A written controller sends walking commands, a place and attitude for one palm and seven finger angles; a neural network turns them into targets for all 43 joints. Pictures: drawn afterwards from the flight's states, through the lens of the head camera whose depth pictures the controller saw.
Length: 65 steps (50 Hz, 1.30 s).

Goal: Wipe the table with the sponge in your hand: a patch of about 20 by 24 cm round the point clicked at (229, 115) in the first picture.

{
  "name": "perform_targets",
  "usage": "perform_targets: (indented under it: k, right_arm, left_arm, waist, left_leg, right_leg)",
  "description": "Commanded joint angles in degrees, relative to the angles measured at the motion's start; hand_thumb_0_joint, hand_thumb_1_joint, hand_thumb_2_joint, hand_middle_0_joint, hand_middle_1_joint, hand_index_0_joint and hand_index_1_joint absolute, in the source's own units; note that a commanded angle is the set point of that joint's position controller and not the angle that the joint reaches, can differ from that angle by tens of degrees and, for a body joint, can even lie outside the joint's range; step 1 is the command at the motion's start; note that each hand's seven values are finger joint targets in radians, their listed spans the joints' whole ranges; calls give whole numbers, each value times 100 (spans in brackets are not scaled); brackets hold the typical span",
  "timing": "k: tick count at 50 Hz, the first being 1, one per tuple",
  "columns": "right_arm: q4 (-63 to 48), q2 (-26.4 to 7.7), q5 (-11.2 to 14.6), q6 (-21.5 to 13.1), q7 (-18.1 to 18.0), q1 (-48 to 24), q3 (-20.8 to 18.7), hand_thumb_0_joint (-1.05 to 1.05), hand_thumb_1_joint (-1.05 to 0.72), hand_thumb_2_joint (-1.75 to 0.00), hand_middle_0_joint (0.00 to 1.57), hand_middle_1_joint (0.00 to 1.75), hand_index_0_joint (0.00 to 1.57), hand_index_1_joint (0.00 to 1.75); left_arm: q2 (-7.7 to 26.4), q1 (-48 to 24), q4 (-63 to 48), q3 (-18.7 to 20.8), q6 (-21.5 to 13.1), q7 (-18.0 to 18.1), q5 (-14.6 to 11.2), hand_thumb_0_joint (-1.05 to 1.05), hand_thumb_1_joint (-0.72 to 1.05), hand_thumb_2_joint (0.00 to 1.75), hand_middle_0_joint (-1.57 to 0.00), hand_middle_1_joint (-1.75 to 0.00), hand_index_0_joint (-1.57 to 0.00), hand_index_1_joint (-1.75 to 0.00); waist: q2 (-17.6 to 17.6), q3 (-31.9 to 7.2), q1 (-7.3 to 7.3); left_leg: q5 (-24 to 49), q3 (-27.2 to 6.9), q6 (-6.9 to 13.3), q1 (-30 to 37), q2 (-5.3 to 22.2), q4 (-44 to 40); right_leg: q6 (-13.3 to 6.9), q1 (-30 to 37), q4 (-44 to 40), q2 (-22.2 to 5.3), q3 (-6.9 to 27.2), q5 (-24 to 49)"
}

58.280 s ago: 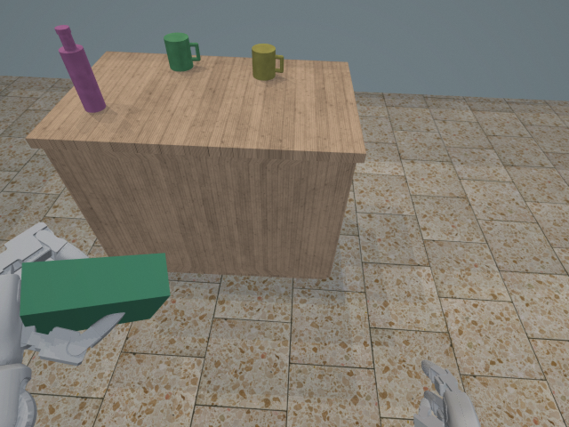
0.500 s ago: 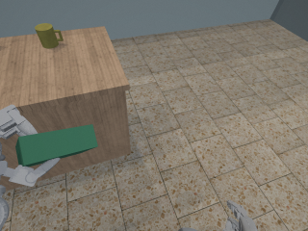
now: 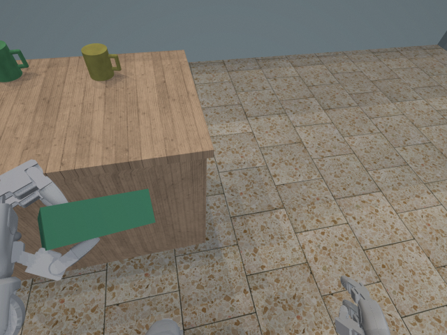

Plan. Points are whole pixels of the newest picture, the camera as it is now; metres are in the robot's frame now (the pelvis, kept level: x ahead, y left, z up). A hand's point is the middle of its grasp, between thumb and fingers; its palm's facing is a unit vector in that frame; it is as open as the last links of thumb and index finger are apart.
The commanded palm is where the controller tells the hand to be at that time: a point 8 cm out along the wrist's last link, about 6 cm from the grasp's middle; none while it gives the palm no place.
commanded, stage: take the last steps up to it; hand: left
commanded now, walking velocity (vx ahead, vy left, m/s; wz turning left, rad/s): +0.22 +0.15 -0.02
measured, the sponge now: (110, 216) +0.24 +0.19 +0.13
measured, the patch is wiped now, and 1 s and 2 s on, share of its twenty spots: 0.90 0.90 0.90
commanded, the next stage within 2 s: come to a stop and stand still in 0.26 s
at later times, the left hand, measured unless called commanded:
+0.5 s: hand (27, 141) +0.34 +0.33 +0.17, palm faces +0.40 -0.80 -0.45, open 8.6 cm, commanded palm +0.28 +0.37 +0.18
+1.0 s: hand (50, 135) +0.36 +0.31 +0.16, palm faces +0.40 -0.84 -0.37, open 8.6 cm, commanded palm +0.31 +0.34 +0.18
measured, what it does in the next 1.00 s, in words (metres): walks ahead: left foot, then right foot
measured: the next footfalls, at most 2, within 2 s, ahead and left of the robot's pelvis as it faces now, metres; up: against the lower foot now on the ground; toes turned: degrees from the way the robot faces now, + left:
left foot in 0.06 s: +0.11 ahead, +0.18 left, +0.00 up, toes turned +4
right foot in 0.24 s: +0.09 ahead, -0.06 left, +0.00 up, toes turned -8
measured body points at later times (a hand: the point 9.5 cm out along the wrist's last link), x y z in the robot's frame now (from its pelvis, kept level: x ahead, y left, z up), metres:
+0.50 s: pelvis +0.12 +0.09 -0.01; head +0.16 +0.10 +0.43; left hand +0.31 +0.37 +0.19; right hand +0.27 -0.14 -0.11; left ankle +0.18 +0.21 -0.73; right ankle +0.05 -0.05 -0.72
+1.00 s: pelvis +0.14 +0.07 +0.01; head +0.14 +0.06 +0.46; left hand +0.33 +0.35 +0.18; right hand +0.29 -0.17 -0.08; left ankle +0.15 +0.20 -0.73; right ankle +0.14 +0.00 -0.73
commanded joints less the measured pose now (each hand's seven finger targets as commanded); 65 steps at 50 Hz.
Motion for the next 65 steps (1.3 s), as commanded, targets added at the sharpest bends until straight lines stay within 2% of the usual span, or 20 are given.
perform_targets:
  k: [1, 2, 4, 5, 7, 11, 13, 17, 20, 22, 24, 27, 35, 40, 42, 48, 52, 63, 64, 65]
  right_arm:
    - [-884, -285, 18, -373, -167, -193, -169, 0, -90, -90, 20, 30, 20, 30]
    - [-925, -272, 54, -392, -186, -149, -160, 0, -90, -90, 20, 30, 20, 30]
    - [-980, -514, 127, -445, -185, -88, -246, 0, -90, -90, 20, 30, 20, 30]
    - [-1011, -529, 143, -475, -153, -70, -275, 0, -90, -90, 20, 30, 20, 30]
    - [-843, -455, 82, -477, -167, -119, -190, 0, -90, -90, 20, 30, 20, 30]
    - [-853, -463, 199, -487, -29, -139, -141, 0, -90, -90, 20, 30, 20, 30]
    - [-899, -280, 132, -405, 48, -274, -57, 0, -90, -90, 20, 30, 20, 30]
    - [-776, -344, 101, -305, 91, -399, -2, 0, -90, -90, 20, 30, 20, 30]
    - [-746, -113, 72, -277, -11, -390, 67, 0, -90, -90, 20, 30, 20, 30]
    - [-715, -170, 76, -365, -152, -270, -36, 0, -90, -90, 20, 30, 20, 30]
    - [-803, -435, 58, -430, -160, -153, -209, 0, -90, -90, 20, 30, 20, 30]
    - [-730, -292, 14, -554, -133, -252, -87, 0, -90, -90, 20, 30, 20, 30]
    - [-989, -374, -3, -625, 78, -232, -13, 0, -90, -90, 20, 30, 20, 30]
    - [-1048, -270, 46, -446, -83, -226, 73, 0, -90, -90, 20, 30, 20, 30]
    - [-972, -268, 90, -432, -118, -205, 53, 0, -90, -90, 20, 30, 20, 30]
    - [-846, -391, 83, -420, -262, -427, 106, 0, -90, -90, 20, 30, 20, 30]
    - [-899, -413, 46, -392, -331, -506, 106, 0, -90, -90, 20, 30, 20, 30]
    - [-946, -449, 80, -230, -241, -346, 75, 0, -90, -90, 20, 30, 20, 30]
    - [-971, -756, 31, -504, -270, 441, -168, 0, -90, -90, 20, 30, 20, 30]
    - [-683, -94, 141, -453, -206, 18, 90, 0, -90, -90, 20, 30, 20, 30]
  left_arm:
    - [1351, -265, -1428, 1020, -315, 305, -136, 0, 10, 130, -120, -160, -120, -160]
    - [1297, -363, -1541, 975, -351, 295, -132, 0, 10, 130, -120, -160, -120, -160]
    - [1189, -470, -1347, 992, -408, 300, -121, 0, 10, 130, -120, -160, -120, -160]
    - [1254, -504, -1078, 1034, -420, 289, -116, 0, 10, 130, -120, -160, -120, -160]
    - [1271, -499, -779, 1005, -341, 230, -100, 0, 10, 130, -120, -160, -120, -160]
    - [1029, -155, -903, 772, -214, 252, -123, 0, 10, 130, -120, -160, -120, -160]
    - [1437, -114, -869, 998, -176, 301, -115, 0, 10, 130, -120, -160, -120, -160]
    - [1374, -23, -1066, 1081, -330, 294, -142, 0, 10, 130, -120, -160, -120, -160]
    - [1247, -172, -1009, 1068, -385, 311, -111, 0, 10, 130, -120, -160, -120, -160]
    - [1220, -533, -1278, 921, -333, 329, -152, 0, 10, 130, -120, -160, -120, -160]
    - [1335, -801, -1552, 915, -343, 373, -150, 0, 10, 130, -120, -160, -120, -160]
    - [1201, -922, -1411, 810, -190, 351, -147, 0, 10, 130, -120, -160, -120, -160]
    - [1141, 411, -1640, 934, 96, 271, -244, 0, 10, 130, -120, -160, -120, -160]
    - [1228, 102, -837, 1044, 244, 294, -251, 0, 10, 130, -120, -160, -120, -160]
    - [1024, -54, -626, 741, 372, 252, -319, 0, 10, 130, -120, -160, -120, -160]
    - [959, -726, -758, 368, 371, 313, -226, 0, 10, 130, -120, -160, -120, -160]
    - [1149, -639, -1210, 446, 287, 379, -194, 0, 10, 130, -120, -160, -120, -160]
    - [1030, 184, -312, 556, 332, 296, -325, 0, 10, 130, -120, -160, -120, -160]
    - [5444, -6117, -1750, 3558, -228, 143, 473, 0, 10, 130, -120, -160, -120, -160]
    - [2211, -3029, 1492, 1413, -52, -133, 17, 0, 10, 130, -120, -160, -120, -160]
  waist:
    - [396, -917, -20]
    - [931, -1054, -32]
    - [2300, -1056, -85]
    - [1887, -904, -87]
    - [1622, -769, -108]
    - [974, -1220, 15]
    - [-1199, -1079, 58]
    - [-677, -480, 16]
    - [-843, -784, 19]
    - [459, -1386, -138]
    - [2070, -1877, -54]
    - [1203, -1350, -112]
    - [1924, -1253, -45]
    - [397, -1119, -85]
    - [-285, -1017, -95]
    - [22, -989, -14]
    - [1108, -1238, 36]
    - [300, -850, -20]
    - [-627, 1002, -23]
    - [-310, -599, -17]
  left_leg:
    - [480, 823, -41, 1603, -530, -1745]
    - [453, 678, -4, 1819, -463, -1988]
    - [864, -1377, 709, 2175, 874, -2524]
    - [1353, -1930, 993, 2046, 1153, -2716]
    - [2227, -1547, 1090, 1846, 1138, -2345]
    - [1410, 66, 394, 716, 184, -1003]
    - [-1075, 384, -64, -1449, -590, 1318]
    - [-862, -228, -102, -1678, 12, 1115]
    - [355, 453, -42, 350, -284, -1160]
    - [2079, 571, -106, 2147, -490, -2206]
    - [4530, -1819, 814, 3093, 1382, -2314]
    - [3917, -1685, 865, 2439, 1444, -2649]
    - [3060, -522, 336, 1672, 1112, -2520]
    - [358, 202, -179, 758, 148, -1890]
    - [-11, 129, -256, 1068, -308, -1354]
    - [789, -205, -48, 1472, -278, -2045]
    - [1674, -404, 27, 1567, -16, -2418]
    - [861, -264, -64, 1243, -234, -2507]
    - [729, 295, 29, 615, -250, -1732]
    - [852, 8, 200, 1162, -533, -1818]
  right_leg:
    - [-431, -12, -672, -726, 812, 198]
    - [-288, 21, -46, -499, 664, 240]
    - [125, -1118, 1719, 389, 169, -911]
    - [97, -1489, 2310, 558, 352, -1681]
    - [102, -1463, 2033, 289, 467, -1695]
    - [-60, 819, -707, 209, 575, 874]
    - [-978, 2008, -1325, -1797, 3505, 2756]
    - [-937, 1619, -898, -1517, 2154, 3802]
    - [-494, 910, -540, -705, 861, 3473]
    - [-107, 456, 753, -167, 471, 2726]
    - [138, -933, 2541, 558, 757, -1679]
    - [113, -1006, 2526, 417, 1071, -1326]
    - [61, 99, -247, 675, 567, 3]
    - [-117, 760, -1399, 84, 1483, 2292]
    - [-350, 50, -1845, -345, 2080, 1533]
    - [-158, 165, -1748, -62, 1554, 911]
    - [20, 661, -1396, 238, 1216, 1612]
    - [5, 580, -2040, 229, 1283, 975]
    - [1024, -808, -2719, 182, 1443, 1531]
    - [270, -146, -2142, -261, 1569, 818]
